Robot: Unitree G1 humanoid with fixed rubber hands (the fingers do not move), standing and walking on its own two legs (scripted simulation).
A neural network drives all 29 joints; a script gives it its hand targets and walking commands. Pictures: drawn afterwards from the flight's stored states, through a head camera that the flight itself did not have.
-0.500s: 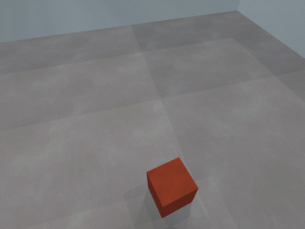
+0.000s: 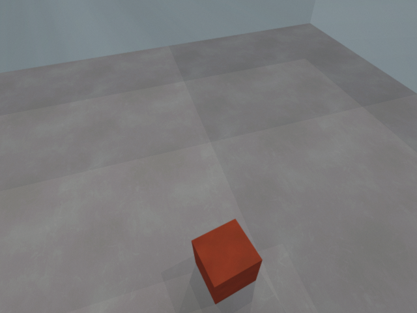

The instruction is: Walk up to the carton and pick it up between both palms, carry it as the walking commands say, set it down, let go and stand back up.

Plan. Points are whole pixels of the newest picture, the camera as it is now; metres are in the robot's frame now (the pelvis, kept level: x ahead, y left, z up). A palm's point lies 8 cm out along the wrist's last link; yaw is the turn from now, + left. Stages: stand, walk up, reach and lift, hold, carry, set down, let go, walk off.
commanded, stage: walk up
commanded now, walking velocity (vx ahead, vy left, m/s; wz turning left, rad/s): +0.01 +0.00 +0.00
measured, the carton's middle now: (225, 261) +0.46 -0.03 -0.65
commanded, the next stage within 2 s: none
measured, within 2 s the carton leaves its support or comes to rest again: neither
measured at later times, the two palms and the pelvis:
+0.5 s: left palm out of the picture +0.07 +0.23 -0.12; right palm out of the picture +0.05 -0.25 -0.12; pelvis +0.00 -0.01 +0.00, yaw +0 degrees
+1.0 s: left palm out of the picture +0.05 +0.12 -0.13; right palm out of the picture +0.08 -0.42 -0.11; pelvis +0.03 -0.12 +0.00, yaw +9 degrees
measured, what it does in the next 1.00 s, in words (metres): steps to the right: left foot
